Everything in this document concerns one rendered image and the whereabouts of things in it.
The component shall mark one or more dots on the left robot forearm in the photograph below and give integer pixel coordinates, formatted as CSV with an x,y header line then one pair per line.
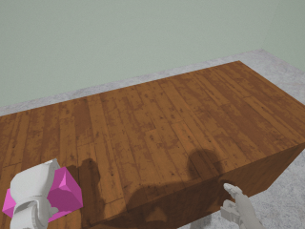
x,y
31,213

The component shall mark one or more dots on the right robot forearm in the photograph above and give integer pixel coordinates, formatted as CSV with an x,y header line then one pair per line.
x,y
250,222

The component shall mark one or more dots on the robot right hand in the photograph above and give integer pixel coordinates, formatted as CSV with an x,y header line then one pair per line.
x,y
234,211

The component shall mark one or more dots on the table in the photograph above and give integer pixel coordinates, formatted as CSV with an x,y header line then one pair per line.
x,y
156,155

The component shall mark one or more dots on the sponge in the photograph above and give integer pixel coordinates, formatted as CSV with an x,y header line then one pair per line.
x,y
65,195

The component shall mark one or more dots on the robot left hand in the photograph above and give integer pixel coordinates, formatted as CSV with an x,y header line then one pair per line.
x,y
35,182

